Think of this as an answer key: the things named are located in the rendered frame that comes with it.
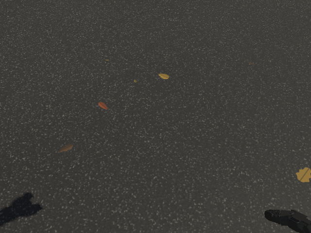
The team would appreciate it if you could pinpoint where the robot right hand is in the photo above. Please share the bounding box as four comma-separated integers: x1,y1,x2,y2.
264,210,311,233

